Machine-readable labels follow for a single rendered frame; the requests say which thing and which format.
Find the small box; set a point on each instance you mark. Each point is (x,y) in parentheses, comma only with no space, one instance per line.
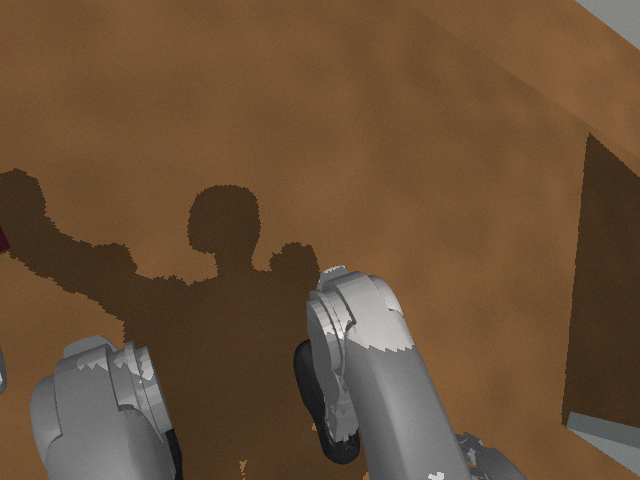
(4,245)

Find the right robot foot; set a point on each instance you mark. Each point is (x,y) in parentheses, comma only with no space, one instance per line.
(313,398)

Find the left robot foot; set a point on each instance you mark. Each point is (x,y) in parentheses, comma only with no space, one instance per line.
(175,452)

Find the right robot hand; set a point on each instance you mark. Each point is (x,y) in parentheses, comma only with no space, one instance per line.
(491,463)

